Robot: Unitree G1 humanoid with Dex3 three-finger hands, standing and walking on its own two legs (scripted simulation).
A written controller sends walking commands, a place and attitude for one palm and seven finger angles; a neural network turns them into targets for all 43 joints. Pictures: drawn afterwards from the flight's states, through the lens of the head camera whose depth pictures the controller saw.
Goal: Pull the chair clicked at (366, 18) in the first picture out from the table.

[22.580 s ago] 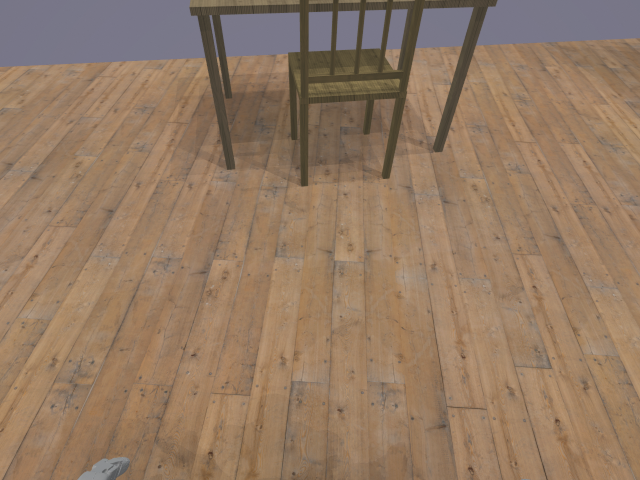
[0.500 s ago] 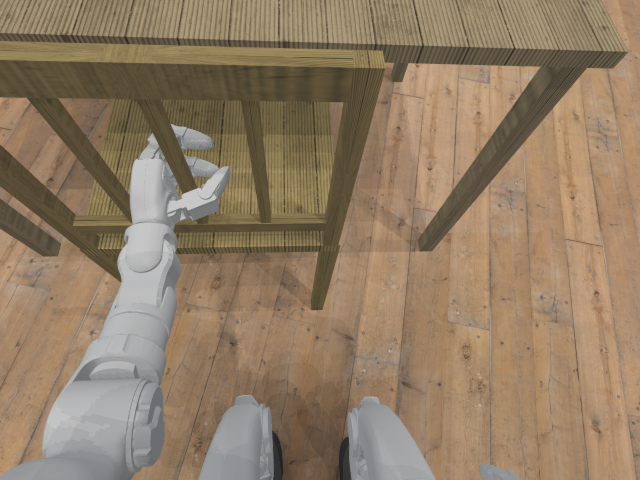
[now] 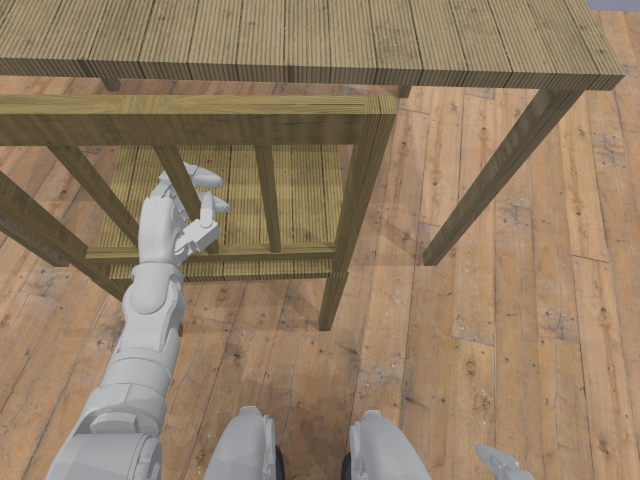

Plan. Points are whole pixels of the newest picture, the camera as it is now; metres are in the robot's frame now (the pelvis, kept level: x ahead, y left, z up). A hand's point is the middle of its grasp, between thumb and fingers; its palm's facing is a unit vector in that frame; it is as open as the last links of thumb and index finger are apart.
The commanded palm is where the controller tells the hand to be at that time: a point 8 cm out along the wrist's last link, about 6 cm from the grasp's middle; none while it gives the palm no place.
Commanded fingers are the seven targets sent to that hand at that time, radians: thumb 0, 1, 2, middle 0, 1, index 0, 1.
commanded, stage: hook a spindle and tug to test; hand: left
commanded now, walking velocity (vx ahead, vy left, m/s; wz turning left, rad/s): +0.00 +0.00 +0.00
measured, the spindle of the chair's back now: (193, 206) +0.45 +0.15 +0.01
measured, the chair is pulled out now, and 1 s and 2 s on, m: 0.03 0.13 0.21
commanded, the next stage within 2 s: step backward, pulling the chair out in 0.20 s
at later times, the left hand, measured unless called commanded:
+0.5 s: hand (208, 238) +0.40 +0.13 +0.03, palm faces +0.04 -0.99 -0.13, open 4.9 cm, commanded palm +0.38 +0.18 +0.03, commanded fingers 0.00 0.90 0.90 -0.50 -1.45 -0.50 -1.45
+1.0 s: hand (205, 296) +0.32 +0.12 +0.03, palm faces -0.02 -0.99 -0.16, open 4.9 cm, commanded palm +0.32 +0.17 +0.04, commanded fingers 0.00 0.90 0.90 -0.50 -1.45 -0.50 -1.45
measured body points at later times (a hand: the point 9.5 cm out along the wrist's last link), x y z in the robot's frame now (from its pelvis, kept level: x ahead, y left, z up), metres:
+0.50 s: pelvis +0.01 +0.00 +0.06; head +0.12 +0.00 +0.50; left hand +0.39 +0.18 +0.04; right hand +0.09 -0.24 -0.07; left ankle +0.02 +0.09 -0.63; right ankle -0.01 -0.12 -0.63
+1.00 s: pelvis -0.04 +0.00 +0.09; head +0.06 -0.01 +0.53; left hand +0.32 +0.17 +0.04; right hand +0.03 -0.25 -0.05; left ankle +0.02 +0.09 -0.63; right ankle -0.01 -0.12 -0.63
